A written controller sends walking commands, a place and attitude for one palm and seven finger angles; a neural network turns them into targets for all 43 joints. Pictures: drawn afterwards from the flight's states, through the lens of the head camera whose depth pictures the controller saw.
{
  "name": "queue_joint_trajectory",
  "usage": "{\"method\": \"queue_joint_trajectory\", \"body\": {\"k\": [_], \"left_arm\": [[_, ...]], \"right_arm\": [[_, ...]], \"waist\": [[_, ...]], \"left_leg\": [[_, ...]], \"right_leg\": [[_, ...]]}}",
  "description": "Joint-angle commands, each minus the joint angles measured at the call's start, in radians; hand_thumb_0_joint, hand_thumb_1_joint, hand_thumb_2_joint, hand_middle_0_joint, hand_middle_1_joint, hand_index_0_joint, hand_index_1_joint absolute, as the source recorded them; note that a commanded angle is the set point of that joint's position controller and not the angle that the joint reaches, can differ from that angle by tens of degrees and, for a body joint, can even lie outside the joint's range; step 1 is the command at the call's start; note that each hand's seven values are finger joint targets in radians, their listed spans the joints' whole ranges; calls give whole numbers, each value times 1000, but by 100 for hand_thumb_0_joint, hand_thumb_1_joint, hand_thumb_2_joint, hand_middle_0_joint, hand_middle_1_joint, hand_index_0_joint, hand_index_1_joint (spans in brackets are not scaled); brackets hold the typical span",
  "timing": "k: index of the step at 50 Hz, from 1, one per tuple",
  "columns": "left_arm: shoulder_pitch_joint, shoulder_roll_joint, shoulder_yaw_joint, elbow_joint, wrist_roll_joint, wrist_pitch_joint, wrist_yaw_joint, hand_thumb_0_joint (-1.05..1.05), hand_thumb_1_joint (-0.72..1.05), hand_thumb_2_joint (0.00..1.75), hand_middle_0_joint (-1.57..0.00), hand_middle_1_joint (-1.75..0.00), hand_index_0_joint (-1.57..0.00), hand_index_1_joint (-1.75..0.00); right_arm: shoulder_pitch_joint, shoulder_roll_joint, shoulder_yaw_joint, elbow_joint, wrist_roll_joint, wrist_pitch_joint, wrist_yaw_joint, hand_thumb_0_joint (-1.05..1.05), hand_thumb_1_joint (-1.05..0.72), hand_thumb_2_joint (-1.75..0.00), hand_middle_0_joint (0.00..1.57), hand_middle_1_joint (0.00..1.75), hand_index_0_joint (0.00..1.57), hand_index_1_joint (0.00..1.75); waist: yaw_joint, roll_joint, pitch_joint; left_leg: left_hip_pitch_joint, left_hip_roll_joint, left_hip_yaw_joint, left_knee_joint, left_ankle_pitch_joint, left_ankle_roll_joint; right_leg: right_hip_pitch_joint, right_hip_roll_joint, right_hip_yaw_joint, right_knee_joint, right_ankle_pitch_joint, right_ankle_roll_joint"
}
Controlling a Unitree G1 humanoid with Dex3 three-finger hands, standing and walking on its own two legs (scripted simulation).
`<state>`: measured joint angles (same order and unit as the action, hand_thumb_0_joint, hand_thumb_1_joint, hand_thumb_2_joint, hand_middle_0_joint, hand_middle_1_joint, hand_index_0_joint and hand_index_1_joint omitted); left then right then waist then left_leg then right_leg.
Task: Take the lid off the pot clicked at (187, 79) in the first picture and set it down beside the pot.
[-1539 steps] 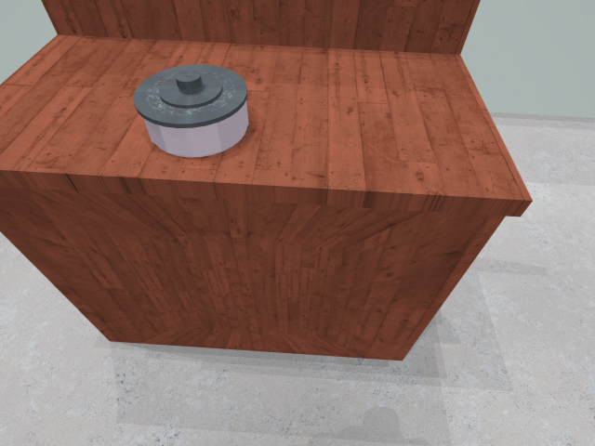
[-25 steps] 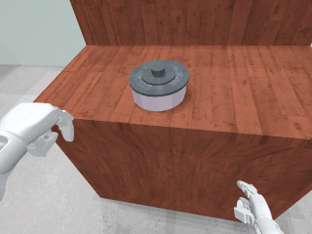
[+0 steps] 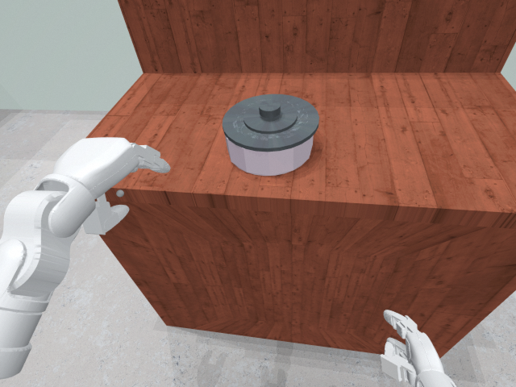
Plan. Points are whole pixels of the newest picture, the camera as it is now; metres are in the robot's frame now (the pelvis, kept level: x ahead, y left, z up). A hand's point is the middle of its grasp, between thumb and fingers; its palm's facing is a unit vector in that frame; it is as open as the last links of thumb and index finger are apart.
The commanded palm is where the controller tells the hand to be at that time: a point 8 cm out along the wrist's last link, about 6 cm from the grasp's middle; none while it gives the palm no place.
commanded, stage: reach forward and open the fingers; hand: left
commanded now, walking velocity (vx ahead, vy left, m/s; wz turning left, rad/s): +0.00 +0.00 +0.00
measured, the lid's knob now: (269, 108) +0.57 +0.06 +0.15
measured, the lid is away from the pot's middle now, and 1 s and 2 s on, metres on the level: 0.01 0.01 0.01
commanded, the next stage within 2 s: move the open hand above the knob in 0.02 s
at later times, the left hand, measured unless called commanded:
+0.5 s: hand (140, 138) +0.38 +0.22 +0.22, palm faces -0.05 -0.13 -0.99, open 10.2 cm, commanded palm +0.34 +0.19 +0.28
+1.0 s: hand (214, 127) +0.44 +0.13 +0.20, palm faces -0.16 +0.02 -0.99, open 10.1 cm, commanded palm +0.42 +0.14 +0.28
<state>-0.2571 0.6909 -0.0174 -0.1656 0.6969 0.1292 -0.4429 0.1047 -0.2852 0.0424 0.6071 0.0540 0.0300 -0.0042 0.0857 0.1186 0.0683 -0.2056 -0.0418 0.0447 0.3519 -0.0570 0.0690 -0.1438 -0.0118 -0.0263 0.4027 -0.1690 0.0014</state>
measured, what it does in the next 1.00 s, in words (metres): shifts its weight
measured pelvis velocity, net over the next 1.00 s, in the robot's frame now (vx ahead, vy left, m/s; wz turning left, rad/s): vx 0.05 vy -0.02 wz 0.03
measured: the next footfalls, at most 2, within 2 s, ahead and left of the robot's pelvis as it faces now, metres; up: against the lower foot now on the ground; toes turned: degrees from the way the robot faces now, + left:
none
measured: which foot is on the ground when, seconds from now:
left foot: down 0.00-1.00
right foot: down 0.00-1.00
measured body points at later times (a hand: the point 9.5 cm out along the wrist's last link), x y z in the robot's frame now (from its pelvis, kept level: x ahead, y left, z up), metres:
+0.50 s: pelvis +0.02 +0.00 +0.00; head +0.02 -0.04 +0.45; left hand +0.37 +0.23 +0.27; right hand +0.24 -0.20 -0.10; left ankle +0.09 +0.07 -0.74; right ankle +0.04 -0.13 -0.74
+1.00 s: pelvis +0.05 -0.02 +0.00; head +0.07 -0.07 +0.45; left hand +0.45 +0.13 +0.25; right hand +0.26 -0.25 -0.11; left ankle +0.09 +0.07 -0.74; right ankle +0.04 -0.13 -0.74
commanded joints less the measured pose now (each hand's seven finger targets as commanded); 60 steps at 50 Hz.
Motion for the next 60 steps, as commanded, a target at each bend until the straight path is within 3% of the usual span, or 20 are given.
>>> {"method": "queue_joint_trajectory", "body": {"k": [1,9,11,14,16,20,24,26,29,31,32,35,38,40,41,46,47,53,56,60], "left_arm": [[-523,504,359,-81,65,-3,92,0,-40,165,-85,-8,-85,-8],[-406,-48,-115,-30,-26,34,-21,0,-40,164,-85,-8,-85,-8],[-533,19,-80,-125,3,35,1,0,-40,164,-85,-8,-85,-8],[-908,414,184,-193,75,10,58,0,-40,164,-85,-8,-85,-8],[-934,511,275,-4,105,39,88,0,-40,164,-85,-8,-85,-8],[-707,79,-24,343,61,91,41,0,-40,164,-85,-8,-85,-8],[-501,-225,-270,6,23,110,-31,0,-40,164,-85,-8,-85,-8],[-608,-106,-186,-82,50,113,-12,0,-40,164,-85,-8,-85,-8],[-1074,328,98,16,133,112,50,0,-40,164,-85,-8,-85,-8],[-1142,403,159,128,144,113,94,0,-40,164,-85,-8,-85,-8],[-1217,325,86,122,150,109,101,0,-40,164,-85,-8,-85,-8],[-846,68,-29,300,82,154,71,0,-40,164,-85,-8,-85,-8],[-501,-181,-203,307,51,193,-16,0,-40,164,-85,-8,-85,-8],[-576,-217,-274,196,68,196,-33,0,-40,164,-85,-8,-85,-8],[-650,-191,-261,157,69,196,-31,0,-40,164,-85,-8,-85,-8],[-1318,402,122,26,141,143,57,0,-40,164,-85,-8,-85,-8],[-1376,377,99,37,157,134,71,0,-40,164,-85,-8,-85,-8],[-668,-159,-209,529,62,234,-8,0,-40,164,-85,-8,-85,-8],[-765,-294,-363,340,75,234,-41,0,-40,164,-85,-8,-85,-8],[-1408,138,-104,42,153,196,13,0,-40,164,-85,-8,-85,-8]], "right_arm": [[-198,-121,-34,-153,-13,-60,-14,0,-90,-90,20,30,20,30],[-201,-90,-36,-191,23,-35,30,0,-90,-90,20,30,20,30],[-218,-85,-30,-201,25,-57,24,0,-90,-90,20,30,20,30],[-211,-115,-32,-144,-13,-73,-9,0,-90,-90,20,30,20,30],[-184,-135,-28,-101,-22,-66,-12,0,-90,-90,20,30,20,30],[-146,-108,-34,-72,-2,-12,27,0,-90,-90,20,30,20,30],[-207,-92,-50,-184,17,-3,95,0,-90,-90,20,30,20,30],[-218,-86,-39,-201,19,-5,96,0,-90,-90,20,30,20,30],[-190,-122,-28,-114,-6,0,44,0,-90,-90,20,30,20,30],[-169,-128,-18,-92,-10,-9,28,0,-90,-90,20,30,20,30],[-164,-104,-13,-94,-8,-18,29,0,-90,-90,20,30,20,30],[-146,-101,-32,-92,-10,4,65,0,-90,-90,20,30,20,30],[-156,-107,-49,-148,13,42,107,0,-90,-90,20,30,20,30],[-192,-113,-45,-173,21,64,113,0,-90,-90,20,30,20,30],[-201,-106,-44,-181,25,66,110,0,-90,-90,20,30,20,30],[-166,-128,-34,-105,-10,8,40,0,-90,-90,20,30,20,30],[-160,-98,-24,-109,-13,-16,37,0,-90,-90,20,30,20,30],[-107,-114,-45,-106,17,57,94,0,-90,-90,20,30,20,30],[-174,-109,-42,-154,27,92,103,0,-90,-90,20,30,20,30],[-179,-99,-39,-138,3,44,70,0,-90,-90,20,30,20,30]], "waist": [[27,20,-283],[-36,-95,-187],[-46,-74,-264],[-8,54,-404],[2,24,-371],[-16,-124,-174],[-25,-71,-369],[-41,-111,-396],[-34,-91,-355],[-29,-80,-337],[-26,-56,-408],[3,-106,-392],[-22,-189,-364],[-53,-191,-321],[-69,-212,-312],[-47,-34,-522],[-38,-17,-601],[-42,-234,-324],[-88,-209,-336],[-84,-93,-588]], "left_leg": [[130,17,-112,-99,-264,-31],[128,11,-103,-113,-327,-25],[160,15,-120,-110,-330,-22],[238,13,-144,-93,-263,-31],[185,12,-148,-91,-234,-35],[92,6,-111,-107,-211,-39],[216,-9,-80,-58,-23,-27],[232,-4,-85,-41,-9,-20],[184,0,-84,-62,-68,-23],[158,-1,-90,-66,-67,-21],[201,-12,-85,-71,-11,-25],[176,-19,-68,-48,103,-29],[154,-31,-11,-6,162,-23],[139,-30,3,-2,95,-18],[150,-28,-11,7,80,-9],[239,-24,-70,28,91,-3],[250,-30,-75,34,155,-6],[101,-39,2,25,179,-18],[131,-44,8,43,136,-3],[279,-48,-42,60,222,4]], "right_leg": [[-43,73,15,-80,-190,-40],[-105,70,-13,-65,-152,-13],[-84,83,-4,-47,-140,-20],[-56,75,16,-47,-160,-38],[-52,81,19,-73,-172,-53],[-103,74,-5,-90,-136,-44],[-14,74,-6,-61,36,-39],[-19,84,-9,-67,26,-40],[-34,77,10,-90,-81,-42],[-27,83,18,-108,-98,-52],[7,84,23,-94,-52,-58],[22,76,17,-63,97,-55],[39,67,7,-57,223,-34],[-10,65,-3,-65,171,-23],[-33,68,1,-72,151,-26],[31,66,63,-60,139,-36],[75,63,83,-36,201,-46],[8,62,19,-33,317,-22],[-35,57,15,-41,281,-21],[49,75,58,-22,340,-29]]}}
